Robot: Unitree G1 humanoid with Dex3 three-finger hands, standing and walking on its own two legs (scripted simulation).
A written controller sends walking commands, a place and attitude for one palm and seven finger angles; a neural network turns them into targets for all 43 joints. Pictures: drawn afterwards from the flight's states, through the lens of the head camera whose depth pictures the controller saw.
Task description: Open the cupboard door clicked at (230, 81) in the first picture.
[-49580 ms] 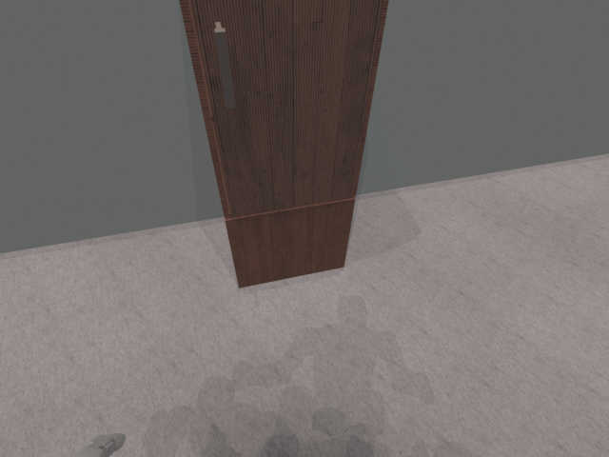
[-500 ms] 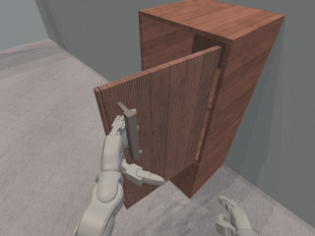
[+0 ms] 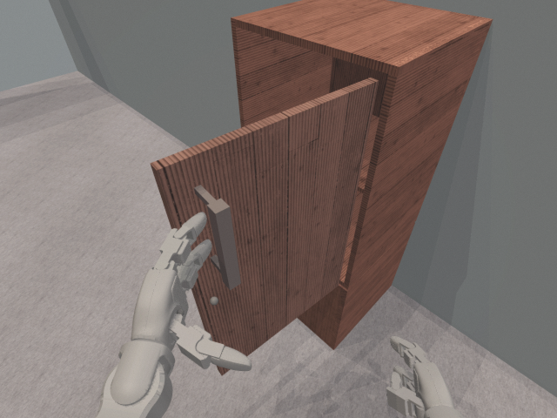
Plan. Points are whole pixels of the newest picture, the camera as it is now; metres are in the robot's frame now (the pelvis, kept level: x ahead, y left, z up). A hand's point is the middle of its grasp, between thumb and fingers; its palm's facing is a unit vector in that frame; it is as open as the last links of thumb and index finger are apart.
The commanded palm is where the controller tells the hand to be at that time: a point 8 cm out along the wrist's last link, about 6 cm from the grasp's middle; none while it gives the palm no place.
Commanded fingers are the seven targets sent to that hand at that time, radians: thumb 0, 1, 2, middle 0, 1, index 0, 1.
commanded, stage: slide the hand sideways off the handle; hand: left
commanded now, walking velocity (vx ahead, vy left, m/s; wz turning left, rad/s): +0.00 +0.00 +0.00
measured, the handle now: (217, 239) +0.31 +0.12 +0.13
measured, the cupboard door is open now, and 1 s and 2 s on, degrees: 84 84 84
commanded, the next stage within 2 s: draw the hand back to the body in 0.58 s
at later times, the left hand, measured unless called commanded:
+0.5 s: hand (166, 330) +0.18 +0.15 +0.12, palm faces +0.07 -0.99 -0.07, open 16.3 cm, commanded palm +0.14 +0.21 +0.13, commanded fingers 0.00 -0.50 0.30 -0.15 -0.30 -0.15 -0.30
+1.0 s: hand (134, 328) +0.18 +0.18 +0.13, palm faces +0.06 -1.00 -0.06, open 16.3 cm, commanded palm +0.14 +0.23 +0.14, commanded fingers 0.00 -0.50 0.30 -0.15 -0.30 -0.15 -0.30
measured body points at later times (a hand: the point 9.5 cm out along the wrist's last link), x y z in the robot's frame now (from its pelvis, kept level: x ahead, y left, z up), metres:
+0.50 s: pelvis +0.03 -0.02 +0.00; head +0.00 -0.04 +0.44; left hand +0.17 +0.21 +0.13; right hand +0.23 -0.24 -0.07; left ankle +0.06 +0.11 -0.73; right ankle -0.01 -0.11 -0.73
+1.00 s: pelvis +0.01 +0.00 -0.01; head -0.01 -0.01 +0.44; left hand +0.17 +0.24 +0.14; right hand +0.22 -0.20 -0.06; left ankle +0.06 +0.11 -0.73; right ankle -0.01 -0.10 -0.73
